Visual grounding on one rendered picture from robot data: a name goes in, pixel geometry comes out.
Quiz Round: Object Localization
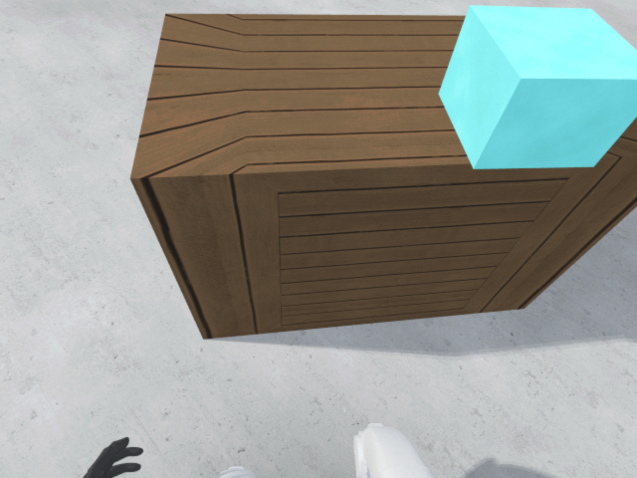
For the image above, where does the robot right thigh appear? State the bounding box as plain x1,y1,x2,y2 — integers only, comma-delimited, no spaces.
353,426,436,478

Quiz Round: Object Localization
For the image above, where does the carton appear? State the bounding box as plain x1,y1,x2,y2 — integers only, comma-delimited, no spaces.
439,5,637,169

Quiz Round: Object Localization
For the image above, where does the robot left hand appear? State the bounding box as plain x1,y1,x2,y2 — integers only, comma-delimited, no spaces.
83,437,143,478

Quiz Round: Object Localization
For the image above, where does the pedestal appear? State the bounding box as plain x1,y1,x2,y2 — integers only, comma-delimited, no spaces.
130,14,637,340

